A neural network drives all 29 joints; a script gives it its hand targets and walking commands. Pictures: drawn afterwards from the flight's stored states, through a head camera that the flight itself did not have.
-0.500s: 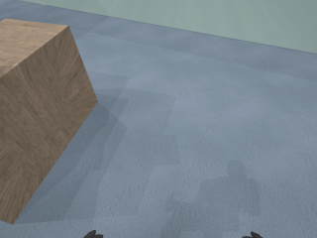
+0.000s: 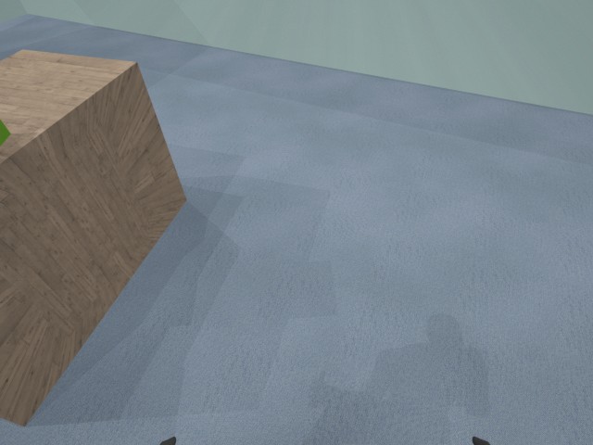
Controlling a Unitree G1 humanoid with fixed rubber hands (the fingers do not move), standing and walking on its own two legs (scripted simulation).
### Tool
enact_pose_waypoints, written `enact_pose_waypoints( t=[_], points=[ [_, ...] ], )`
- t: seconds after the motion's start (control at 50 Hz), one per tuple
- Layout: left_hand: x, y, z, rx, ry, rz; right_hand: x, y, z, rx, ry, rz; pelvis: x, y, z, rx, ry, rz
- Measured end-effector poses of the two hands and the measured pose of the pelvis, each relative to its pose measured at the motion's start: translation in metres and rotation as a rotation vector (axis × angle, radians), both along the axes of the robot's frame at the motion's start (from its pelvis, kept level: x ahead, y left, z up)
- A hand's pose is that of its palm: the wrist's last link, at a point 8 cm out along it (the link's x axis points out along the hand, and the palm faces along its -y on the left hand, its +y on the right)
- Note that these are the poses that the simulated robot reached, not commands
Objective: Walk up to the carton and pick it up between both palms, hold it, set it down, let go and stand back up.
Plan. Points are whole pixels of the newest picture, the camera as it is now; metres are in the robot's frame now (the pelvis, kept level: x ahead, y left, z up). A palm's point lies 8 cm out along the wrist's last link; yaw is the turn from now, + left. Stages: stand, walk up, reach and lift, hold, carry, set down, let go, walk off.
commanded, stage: stand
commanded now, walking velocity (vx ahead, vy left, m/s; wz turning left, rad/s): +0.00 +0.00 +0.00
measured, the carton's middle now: out of the picture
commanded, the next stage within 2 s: none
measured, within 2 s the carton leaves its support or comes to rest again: neither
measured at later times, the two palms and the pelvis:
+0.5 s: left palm out of the picture +0.08 +0.24 -0.11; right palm out of the picture +0.08 -0.24 -0.11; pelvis +0.00 +0.00 +0.00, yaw +0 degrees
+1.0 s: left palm out of the picture +0.08 +0.23 -0.11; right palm out of the picture +0.07 -0.24 -0.11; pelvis +0.00 +0.00 +0.00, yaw +0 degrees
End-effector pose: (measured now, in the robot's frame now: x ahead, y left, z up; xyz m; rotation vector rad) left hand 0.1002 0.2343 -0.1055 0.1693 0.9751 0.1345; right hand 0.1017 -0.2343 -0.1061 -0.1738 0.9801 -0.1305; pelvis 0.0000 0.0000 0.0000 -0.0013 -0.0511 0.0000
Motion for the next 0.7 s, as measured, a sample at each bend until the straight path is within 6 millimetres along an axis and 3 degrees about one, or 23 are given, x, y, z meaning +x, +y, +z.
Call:
enact_pose_waypoints(
  t=[0.28, 0.7],
  points=[
    [-0.016, 0.003, -0.002, 0.006, 0.043, 0.005, -0.014, -0.003, -0.003, -0.001, 0.033, -0.008, -0.002, 0.0, 0.001, 0.0, -0.002, -0.003],
    [-0.016, 0.001, 0.0, 0.01, 0.046, 0.0, -0.02, -0.006, -0.004, -0.001, 0.049, -0.014, -0.002, -0.002, 0.003, 0.002, -0.003, -0.003]
  ],
)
